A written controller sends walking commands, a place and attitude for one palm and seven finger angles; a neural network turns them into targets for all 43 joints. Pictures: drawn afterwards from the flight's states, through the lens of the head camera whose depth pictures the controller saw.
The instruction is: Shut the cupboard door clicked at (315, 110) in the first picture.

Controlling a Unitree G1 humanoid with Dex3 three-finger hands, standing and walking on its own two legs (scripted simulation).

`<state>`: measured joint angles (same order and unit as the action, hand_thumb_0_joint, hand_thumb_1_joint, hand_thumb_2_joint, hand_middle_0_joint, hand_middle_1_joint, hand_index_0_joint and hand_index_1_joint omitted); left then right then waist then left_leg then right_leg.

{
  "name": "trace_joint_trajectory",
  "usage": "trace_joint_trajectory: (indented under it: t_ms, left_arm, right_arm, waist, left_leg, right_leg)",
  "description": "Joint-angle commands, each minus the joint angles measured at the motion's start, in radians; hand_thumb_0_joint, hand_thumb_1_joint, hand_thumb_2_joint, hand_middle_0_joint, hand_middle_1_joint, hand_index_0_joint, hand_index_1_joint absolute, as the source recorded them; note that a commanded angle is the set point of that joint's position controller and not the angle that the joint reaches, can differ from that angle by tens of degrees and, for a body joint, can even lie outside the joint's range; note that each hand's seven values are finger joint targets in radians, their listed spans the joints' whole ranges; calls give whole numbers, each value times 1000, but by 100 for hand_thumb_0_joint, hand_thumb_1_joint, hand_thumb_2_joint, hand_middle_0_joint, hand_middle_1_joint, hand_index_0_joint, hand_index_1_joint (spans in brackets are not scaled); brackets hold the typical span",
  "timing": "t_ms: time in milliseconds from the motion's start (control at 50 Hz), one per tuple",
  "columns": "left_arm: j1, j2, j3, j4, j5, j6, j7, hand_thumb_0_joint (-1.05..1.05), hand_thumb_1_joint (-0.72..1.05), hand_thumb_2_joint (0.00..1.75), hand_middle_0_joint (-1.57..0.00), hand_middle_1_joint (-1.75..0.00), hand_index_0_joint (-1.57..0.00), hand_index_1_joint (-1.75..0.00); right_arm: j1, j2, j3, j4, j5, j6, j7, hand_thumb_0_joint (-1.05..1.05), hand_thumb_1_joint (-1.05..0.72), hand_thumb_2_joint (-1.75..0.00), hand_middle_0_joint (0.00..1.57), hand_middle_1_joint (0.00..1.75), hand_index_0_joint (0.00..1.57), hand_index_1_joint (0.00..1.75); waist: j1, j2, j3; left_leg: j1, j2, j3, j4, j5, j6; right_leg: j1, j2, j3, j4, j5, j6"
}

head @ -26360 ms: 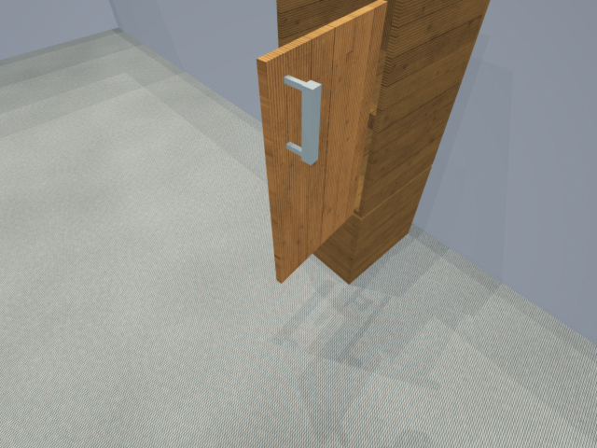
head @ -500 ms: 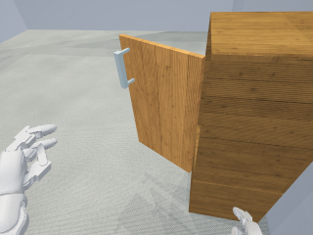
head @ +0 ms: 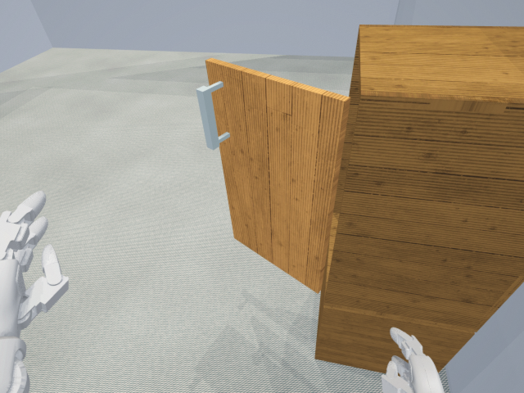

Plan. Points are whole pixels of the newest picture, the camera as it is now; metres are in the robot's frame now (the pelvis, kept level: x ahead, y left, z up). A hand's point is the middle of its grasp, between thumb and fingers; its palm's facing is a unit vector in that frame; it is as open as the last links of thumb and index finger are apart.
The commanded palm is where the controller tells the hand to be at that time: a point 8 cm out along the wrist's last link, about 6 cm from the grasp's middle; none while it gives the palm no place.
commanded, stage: step back with the hand held close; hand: left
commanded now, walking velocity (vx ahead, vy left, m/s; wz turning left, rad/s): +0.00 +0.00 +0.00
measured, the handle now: (215, 115) +0.64 +0.18 +0.13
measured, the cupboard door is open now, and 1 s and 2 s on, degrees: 62 62 62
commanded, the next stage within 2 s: stop stepping back and stand still in 1.42 s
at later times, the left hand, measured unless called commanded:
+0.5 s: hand (25, 297) +0.16 +0.29 +0.16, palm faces +0.39 -0.77 -0.50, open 7.4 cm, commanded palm +0.10 +0.33 +0.17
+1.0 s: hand out of the picture +0.09 +0.31 +0.17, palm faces +0.50 -0.74 -0.45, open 7.4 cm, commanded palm +0.01 +0.34 +0.17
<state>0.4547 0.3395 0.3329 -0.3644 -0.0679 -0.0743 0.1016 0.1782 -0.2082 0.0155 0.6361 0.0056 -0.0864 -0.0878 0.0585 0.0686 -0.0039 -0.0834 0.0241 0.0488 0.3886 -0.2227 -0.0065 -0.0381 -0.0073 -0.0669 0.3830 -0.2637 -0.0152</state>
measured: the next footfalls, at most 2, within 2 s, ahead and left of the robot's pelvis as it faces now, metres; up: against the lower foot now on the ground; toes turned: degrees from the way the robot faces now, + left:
left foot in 1.32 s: -0.18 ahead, +0.13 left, +0.00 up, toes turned +2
right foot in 1.58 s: -0.26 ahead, -0.08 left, +0.00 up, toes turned +3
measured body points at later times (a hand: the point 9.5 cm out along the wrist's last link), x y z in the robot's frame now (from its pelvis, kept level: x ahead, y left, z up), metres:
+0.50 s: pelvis -0.04 +0.03 -0.01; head -0.03 +0.03 +0.44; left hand +0.14 +0.33 +0.19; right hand +0.14 -0.22 -0.09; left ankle +0.00 +0.12 -0.74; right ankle -0.03 -0.10 -0.74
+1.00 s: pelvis -0.11 +0.03 -0.02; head -0.11 +0.05 +0.43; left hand +0.05 +0.34 +0.19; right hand +0.05 -0.21 -0.10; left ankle +0.00 +0.12 -0.74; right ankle -0.05 -0.10 -0.74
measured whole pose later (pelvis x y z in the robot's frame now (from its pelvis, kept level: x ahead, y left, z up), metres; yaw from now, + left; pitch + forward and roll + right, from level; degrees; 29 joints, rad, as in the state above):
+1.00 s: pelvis -0.11 +0.03 -0.02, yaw +4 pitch +0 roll -3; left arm 0.50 0.44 0.45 -0.51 -0.03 -0.22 0.17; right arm 0.26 -0.21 0.00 0.60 0.00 -0.06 -0.10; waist -0.03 0.02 0.00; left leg -0.46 0.02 0.00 0.60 -0.14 0.05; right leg -0.36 0.03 -0.04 0.61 -0.27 0.01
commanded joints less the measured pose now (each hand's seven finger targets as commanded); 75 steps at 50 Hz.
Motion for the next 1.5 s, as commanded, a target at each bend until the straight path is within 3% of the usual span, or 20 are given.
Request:
trace_joint_trajectory:
  t_ms: [0,60,80,160,340,440,620,720,780,840,920,1020,1080,1140,1180,1260,1320,1340,1380,1480]
  left_arm:
    - [-80,186,133,-177,-10,-61,21,0,90,90,-20,-30,-20,-30]
    - [-79,182,128,-162,-11,-58,18,0,90,90,-20,-30,-20,-30]
    - [-179,301,223,-237,-5,-88,26,0,90,90,-20,-30,-20,-30]
    - [-29,217,138,-174,2,-87,25,0,90,90,-20,-30,-20,-30]
    - [73,293,224,-339,-12,-94,59,0,90,90,-20,-30,-20,-30]
    - [95,271,219,-320,-12,-102,64,0,90,90,-20,-30,-20,-30]
    - [30,269,233,-287,27,-143,67,0,90,90,-20,-30,-20,-30]
    - [-22,289,227,-350,33,-167,80,0,90,90,-20,-30,-20,-30]
    - [-45,270,198,-378,31,-184,97,0,90,90,-20,-30,-20,-30]
    - [-23,267,209,-379,29,-192,105,0,90,90,-20,-30,-20,-30]
    - [22,268,257,-314,41,-208,97,0,90,90,-20,-30,-20,-30]
    - [99,279,276,-296,36,-221,67,0,90,90,-20,-30,-20,-30]
    - [43,258,227,-339,18,-230,61,0,90,90,-20,-30,-20,-30]
    - [47,285,216,-371,13,-218,79,0,90,90,-20,-30,-20,-30]
    - [5,303,217,-393,26,-211,94,0,90,90,-20,-30,-20,-30]
    - [-14,308,231,-372,30,-198,98,0,90,90,-20,-30,-20,-30]
    - [-12,300,252,-354,32,-210,95,0,90,90,-20,-30,-20,-30]
    - [38,281,256,-295,15,-213,85,0,90,90,-20,-30,-20,-30]
    - [44,271,261,-338,10,-210,66,0,90,90,-20,-30,-20,-30]
    - [68,214,171,-416,-1,-201,48,0,90,90,-20,-30,-20,-30]
  right_arm:
    - [-127,-100,-31,-161,3,-38,-1,0,-90,-90,20,30,20,30]
    - [-124,-105,-35,-161,4,-33,-2,0,-90,-90,20,30,20,30]
    - [-123,-140,-48,-193,12,-4,5,0,-90,-90,20,30,20,30]
    - [-118,-123,-52,-192,10,39,2,0,-90,-90,20,30,20,30]
    - [-102,-133,-63,-253,20,98,-23,0,-90,-90,20,30,20,30]
    - [-85,-146,-66,-264,17,96,-28,0,-90,-90,20,30,20,30]
    - [-71,-173,-73,-258,14,49,-25,0,-90,-90,20,30,20,30]
    - [-51,-156,-70,-234,-3,21,-18,0,-90,-90,20,30,20,30]
    - [-34,-133,-56,-207,-8,4,-18,0,-90,-90,20,30,20,30]
    - [-34,-137,-54,-199,-8,-11,-24,0,-90,-90,20,30,20,30]
    - [-55,-165,-67,-204,-3,-28,-28,0,-90,-90,20,30,20,30]
    - [-56,-165,-79,-208,-3,-38,-10,0,-90,-90,20,30,20,30]
    - [-51,-134,-69,-188,0,-40,0,0,-90,-90,20,30,20,30]
    - [-40,-106,-72,-165,2,-34,2,0,-90,-90,20,30,20,30]
    - [-63,-99,-65,-157,-9,-20,2,0,-90,-90,20,30,20,30]
    - [-62,-89,-47,-151,-14,-3,-15,0,-90,-90,20,30,20,30]
    - [-73,-137,-76,-167,-6,-15,-34,0,-90,-90,20,30,20,30]
    - [-37,-124,-83,-155,-2,-21,-26,0,-90,-90,20,30,20,30]
    - [-47,-133,-86,-165,-24,-33,-13,0,-90,-90,20,30,20,30]
    - [-43,-139,-82,-157,-6,-63,19,0,-90,-90,20,30,20,30]
  waist:
    - [5,-5,-3]
    - [5,-26,-15]
    - [-24,-26,4]
    - [-40,-100,-72]
    - [-47,-17,-207]
    - [-45,54,-157]
    - [-51,47,-55]
    - [-62,-53,-33]
    - [-74,-59,-49]
    - [-71,23,-73]
    - [-52,178,-69]
    - [-52,117,-73]
    - [-62,-29,-102]
    - [-67,-178,-145]
    - [-64,-194,-120]
    - [-78,-112,-54]
    - [-60,163,-92]
    - [-53,102,-149]
    - [-48,212,-191]
    - [-55,119,-209]
  left_leg:
    - [24,-14,-13,-42,209,27]
    - [29,-12,-12,-42,215,32]
    - [-45,17,-31,30,169,48]
    - [-72,12,-35,110,191,40]
    - [-96,60,-77,86,416,31]
    - [-217,98,-128,-3,290,41]
    - [-607,121,-184,-102,-405,91]
    - [-438,40,-129,91,-344,47]
    - [-302,22,-116,157,-233,33]
    - [-348,61,-168,39,-275,44]
    - [-671,191,-310,-186,-482,104]
    - [-691,185,-267,-125,-448,109]
    - [-474,96,-165,17,-271,47]
    - [-214,2,-62,333,-177,-15]
    - [-206,-11,-66,496,-154,-20]
    - [-221,9,-77,188,-64,-5]
    - [-373,230,-272,-43,282,83]
    - [-311,237,-216,-7,406,85]
    - [-393,300,-276,-72,293,125]
    - [-199,263,-220,3,382,102]
  right_leg:
    - [-75,-1,20,-73,214,14]
    - [-72,-3,22,-73,222,17]
    - [-152,-65,85,-108,266,17]
    - [-158,-136,93,-59,398,5]
    - [-108,-88,55,95,436,13]
    - [-97,-38,42,137,261,24]
    - [10,-21,89,168,-4,23]
    - [-271,-121,197,-31,-301,-35]
    - [-393,-152,191,-56,-273,-49]
    - [-315,-89,120,20,-233,-18]
    - [7,43,57,299,-46,25]
    - [32,50,106,270,-1,12]
    - [-162,-29,203,116,20,-27]
    - [-449,-229,379,-91,-196,-110]
    - [-512,-304,408,-121,-91,-146]
    - [-435,-190,253,12,130,-67]
    - [-222,40,91,310,143,32]
    - [-213,42,108,334,56,26]
    - [-163,55,93,469,-125,33]
    - [-227,58,63,249,-83,40]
